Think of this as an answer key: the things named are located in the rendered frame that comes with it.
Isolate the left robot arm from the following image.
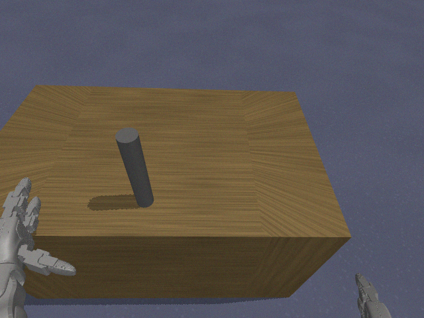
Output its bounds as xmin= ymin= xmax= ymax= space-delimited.
xmin=0 ymin=263 xmax=28 ymax=318

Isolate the right robot hand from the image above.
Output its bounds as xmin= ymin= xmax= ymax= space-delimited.
xmin=355 ymin=273 xmax=392 ymax=318

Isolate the left robot hand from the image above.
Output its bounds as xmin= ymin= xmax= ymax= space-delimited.
xmin=0 ymin=178 xmax=76 ymax=276

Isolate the can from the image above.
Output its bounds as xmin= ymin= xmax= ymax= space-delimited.
xmin=115 ymin=127 xmax=154 ymax=208

